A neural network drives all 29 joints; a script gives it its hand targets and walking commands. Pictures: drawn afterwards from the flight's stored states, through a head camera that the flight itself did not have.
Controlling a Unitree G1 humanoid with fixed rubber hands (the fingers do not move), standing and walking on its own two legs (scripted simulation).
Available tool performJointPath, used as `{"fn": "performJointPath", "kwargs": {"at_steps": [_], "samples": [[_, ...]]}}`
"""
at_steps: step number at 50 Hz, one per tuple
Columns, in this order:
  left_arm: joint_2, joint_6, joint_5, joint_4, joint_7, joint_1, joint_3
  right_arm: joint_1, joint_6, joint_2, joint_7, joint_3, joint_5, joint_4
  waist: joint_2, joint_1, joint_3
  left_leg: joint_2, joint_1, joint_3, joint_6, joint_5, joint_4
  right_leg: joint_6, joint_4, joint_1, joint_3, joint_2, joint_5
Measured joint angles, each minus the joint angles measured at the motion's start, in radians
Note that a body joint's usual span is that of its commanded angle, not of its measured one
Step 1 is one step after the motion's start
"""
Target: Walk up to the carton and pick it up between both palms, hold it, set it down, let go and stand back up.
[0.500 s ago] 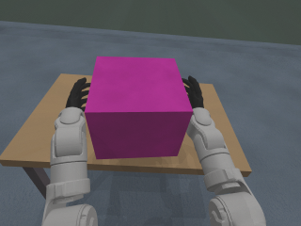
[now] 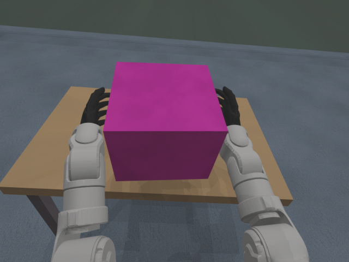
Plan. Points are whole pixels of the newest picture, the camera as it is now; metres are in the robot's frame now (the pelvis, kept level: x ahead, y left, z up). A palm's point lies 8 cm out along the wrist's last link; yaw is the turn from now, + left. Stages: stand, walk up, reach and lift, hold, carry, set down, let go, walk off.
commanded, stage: set down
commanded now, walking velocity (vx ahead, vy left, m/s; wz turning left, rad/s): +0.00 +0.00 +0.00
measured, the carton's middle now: (163, 121) +0.38 +0.00 +0.17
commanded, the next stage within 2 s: none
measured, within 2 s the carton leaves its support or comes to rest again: neither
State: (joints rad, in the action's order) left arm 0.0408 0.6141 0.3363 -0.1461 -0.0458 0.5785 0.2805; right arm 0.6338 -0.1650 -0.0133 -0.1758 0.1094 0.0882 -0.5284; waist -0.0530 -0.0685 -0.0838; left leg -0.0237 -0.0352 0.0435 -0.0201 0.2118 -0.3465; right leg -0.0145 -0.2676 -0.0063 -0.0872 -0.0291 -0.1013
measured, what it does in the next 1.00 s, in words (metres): stands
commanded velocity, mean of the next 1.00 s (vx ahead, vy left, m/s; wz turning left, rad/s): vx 0.00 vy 0.00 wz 0.00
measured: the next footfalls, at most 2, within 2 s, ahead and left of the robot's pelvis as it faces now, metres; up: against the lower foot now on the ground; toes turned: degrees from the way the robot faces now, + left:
none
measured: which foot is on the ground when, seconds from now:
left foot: down 0.00-1.00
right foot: down 0.00-1.00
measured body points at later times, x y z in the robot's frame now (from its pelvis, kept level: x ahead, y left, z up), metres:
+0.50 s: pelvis +0.03 +0.00 +0.00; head +0.02 +0.03 +0.45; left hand +0.41 +0.15 +0.12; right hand +0.41 -0.16 +0.14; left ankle +0.00 +0.13 -0.75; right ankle +0.04 -0.13 -0.75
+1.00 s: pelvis +0.03 -0.01 +0.00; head +0.03 +0.02 +0.45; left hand +0.42 +0.15 +0.10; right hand +0.43 -0.16 +0.12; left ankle +0.00 +0.13 -0.75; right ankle +0.04 -0.13 -0.75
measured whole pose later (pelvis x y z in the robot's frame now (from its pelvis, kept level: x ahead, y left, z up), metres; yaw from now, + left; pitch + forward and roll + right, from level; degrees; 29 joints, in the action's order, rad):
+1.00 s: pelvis +0.03 -0.01 +0.00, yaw -1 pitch -2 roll -1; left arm 0.06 0.21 0.30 -0.62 0.05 0.62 0.30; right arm 0.69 0.17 -0.01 -0.08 0.31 -0.10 -0.91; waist -0.03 0.00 -0.03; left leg -0.05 0.07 0.04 -0.04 0.22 -0.33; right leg -0.01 -0.22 0.08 -0.09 -0.01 -0.10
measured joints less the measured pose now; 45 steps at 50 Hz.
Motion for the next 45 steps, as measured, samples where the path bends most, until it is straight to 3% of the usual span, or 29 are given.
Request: {"fn": "performJointPath", "kwargs": {"at_steps": [8, 16, 22, 29, 38, 45], "samples": [[0.014, -0.158, 0.011, -0.132, -0.002, 0.004, 0.019, -0.017, 0.144, -0.042, 0.043, 0.098, -0.123, -0.091, 0.012, 0.028, 0.013, 0.003, -0.002, 0.006, 0.000, 0.001, 0.017, -0.001, 0.006, 0.000, -0.007, -0.003, -0.011], [0.000, -0.255, -0.031, -0.178, 0.049, -0.060, -0.043, -0.060, 0.247, -0.020, 0.042, 0.068, -0.097, -0.140, 0.014, 0.027, 0.008, -0.006, 0.022, 0.022, -0.007, 0.017, 0.006, -0.001, 0.035, 0.000, -0.024, 0.006, -0.010], [-0.007, -0.269, -0.055, -0.177, 0.084, -0.074, -0.080, -0.066, 0.258, 0.009, 0.037, 0.031, -0.050, -0.135, 0.007, 0.015, 0.018, -0.012, 0.049, 0.025, -0.009, 0.028, -0.004, 0.001, 0.043, 0.018, -0.027, 0.013, -0.011], [0.002, -0.259, -0.045, -0.180, 0.092, -0.063, -0.074, -0.048, 0.250, 0.027, 0.039, 0.019, -0.032, -0.152, 0.008, 0.014, 0.027, -0.014, 0.058, 0.017, -0.008, 0.033, -0.004, 0.000, 0.042, 0.031, -0.019, 0.015, -0.014], [0.011, -0.293, -0.045, -0.255, 0.089, -0.043, -0.040, -0.024, 0.279, 0.014, 0.052, 0.062, -0.076, -0.227, 0.011, 0.038, 0.035, -0.016, 0.074, 0.009, -0.010, 0.028, 0.000, 0.002, 0.038, 0.054, -0.011, 0.016, -0.010], [0.009, -0.357, -0.035, -0.398, 0.095, 0.021, -0.011, 0.030, 0.316, 0.005, 0.077, 0.155, -0.148, -0.329, 0.017, 0.056, 0.045, -0.018, 0.084, 0.005, -0.014, 0.019, 0.008, 0.006, 0.040, 0.069, -0.008, 0.018, -0.004]]}}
